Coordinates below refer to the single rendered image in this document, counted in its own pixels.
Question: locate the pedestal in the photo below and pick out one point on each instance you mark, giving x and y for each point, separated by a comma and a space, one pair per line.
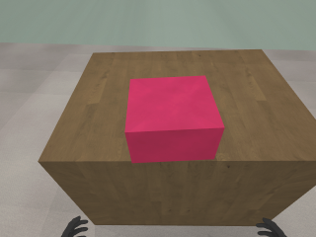
265, 160

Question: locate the robot right hand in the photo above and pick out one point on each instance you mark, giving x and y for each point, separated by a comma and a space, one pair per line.
276, 231

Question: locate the robot left hand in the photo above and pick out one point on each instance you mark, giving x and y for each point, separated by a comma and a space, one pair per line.
70, 230

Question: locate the carton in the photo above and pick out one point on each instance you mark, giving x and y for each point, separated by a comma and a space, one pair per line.
172, 119

